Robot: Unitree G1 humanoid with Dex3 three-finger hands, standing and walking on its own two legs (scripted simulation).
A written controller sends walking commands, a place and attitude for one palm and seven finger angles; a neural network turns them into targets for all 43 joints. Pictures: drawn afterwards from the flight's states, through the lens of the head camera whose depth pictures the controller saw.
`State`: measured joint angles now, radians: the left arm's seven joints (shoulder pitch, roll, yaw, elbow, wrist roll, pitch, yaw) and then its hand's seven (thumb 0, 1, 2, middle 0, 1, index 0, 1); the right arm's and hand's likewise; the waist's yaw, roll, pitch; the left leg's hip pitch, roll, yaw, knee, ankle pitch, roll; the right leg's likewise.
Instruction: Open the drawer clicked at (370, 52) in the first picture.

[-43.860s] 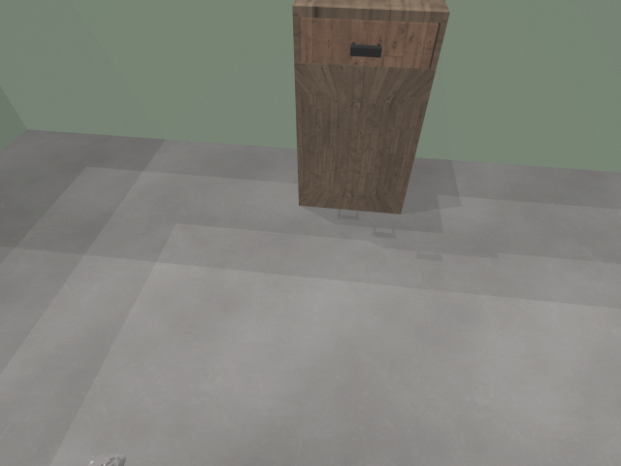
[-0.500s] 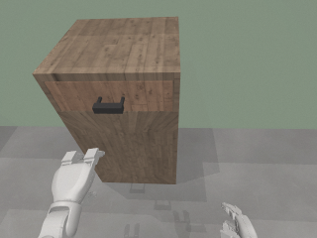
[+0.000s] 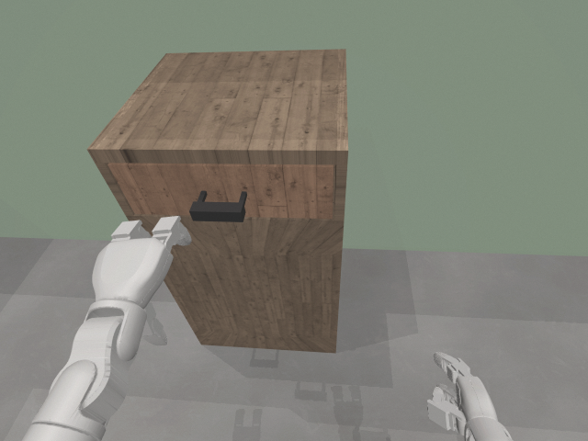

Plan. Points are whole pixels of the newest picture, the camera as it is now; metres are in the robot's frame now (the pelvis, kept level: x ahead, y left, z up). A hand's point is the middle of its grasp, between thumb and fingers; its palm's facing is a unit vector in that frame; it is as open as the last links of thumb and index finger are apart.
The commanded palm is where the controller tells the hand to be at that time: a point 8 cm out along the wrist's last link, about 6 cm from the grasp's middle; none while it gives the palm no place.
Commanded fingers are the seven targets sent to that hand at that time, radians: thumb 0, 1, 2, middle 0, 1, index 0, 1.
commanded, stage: raise the hand with hooked fingers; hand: left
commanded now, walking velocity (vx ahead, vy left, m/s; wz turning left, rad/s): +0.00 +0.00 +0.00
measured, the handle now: (220, 203) +0.53 +0.23 -0.01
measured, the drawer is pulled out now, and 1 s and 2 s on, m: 0.00 0.00 0.00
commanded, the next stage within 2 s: move the hooked fingers above the handle in 0.58 s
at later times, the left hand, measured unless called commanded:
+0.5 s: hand (151, 261) +0.30 +0.24 +0.10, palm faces +0.05 -0.09 -1.00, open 13.8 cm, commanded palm +0.28 +0.25 +0.16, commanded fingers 0.00 -0.50 0.30 -0.30 -1.20 -0.30 -1.20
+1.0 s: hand (165, 246) +0.34 +0.24 +0.09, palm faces +0.02 -0.06 -1.00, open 13.9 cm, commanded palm +0.32 +0.24 +0.15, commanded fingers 0.00 -0.50 0.30 -0.30 -1.20 -0.30 -1.20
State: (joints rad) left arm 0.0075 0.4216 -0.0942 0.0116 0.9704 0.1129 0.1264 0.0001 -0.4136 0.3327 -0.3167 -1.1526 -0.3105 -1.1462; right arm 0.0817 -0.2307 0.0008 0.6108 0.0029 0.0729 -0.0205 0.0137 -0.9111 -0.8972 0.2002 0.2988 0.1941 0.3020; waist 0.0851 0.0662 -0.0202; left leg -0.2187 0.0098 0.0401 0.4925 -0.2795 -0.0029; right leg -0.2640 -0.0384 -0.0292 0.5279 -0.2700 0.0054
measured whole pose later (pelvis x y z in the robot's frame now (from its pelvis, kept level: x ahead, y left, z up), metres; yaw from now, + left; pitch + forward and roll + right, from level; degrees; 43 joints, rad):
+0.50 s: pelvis +0.00 +0.01 +0.01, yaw +0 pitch +1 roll +0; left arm -0.08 0.48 -0.04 0.03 0.91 -0.01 0.03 0.00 -0.49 0.30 -0.32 -1.20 -0.32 -1.20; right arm 0.15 -0.26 -0.02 0.65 0.01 0.10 -0.01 0.01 -0.91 -0.90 0.20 0.30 0.20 0.30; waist 0.08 0.08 0.00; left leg -0.21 0.00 0.04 0.43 -0.24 0.00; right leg -0.24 -0.04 -0.03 0.45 -0.23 0.01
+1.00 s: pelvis +0.00 +0.00 +0.00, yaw +1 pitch +2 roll +1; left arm -0.28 0.46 -0.10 0.25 0.95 0.01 0.05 0.00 -0.49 0.30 -0.32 -1.20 -0.32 -1.20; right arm 0.13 -0.24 0.00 0.65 0.02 0.08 -0.03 0.01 -0.91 -0.90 0.20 0.30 0.20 0.30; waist 0.07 0.07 -0.01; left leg -0.24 0.01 0.02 0.44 -0.24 0.00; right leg -0.28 -0.04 -0.05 0.47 -0.24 0.00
